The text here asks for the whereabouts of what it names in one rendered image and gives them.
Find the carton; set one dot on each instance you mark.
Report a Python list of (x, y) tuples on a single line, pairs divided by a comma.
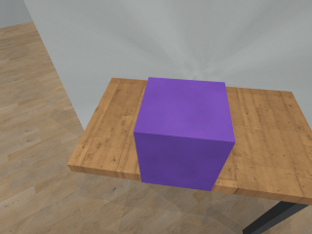
[(183, 132)]

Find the table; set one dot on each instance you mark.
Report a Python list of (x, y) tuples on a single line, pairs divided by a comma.
[(271, 158)]

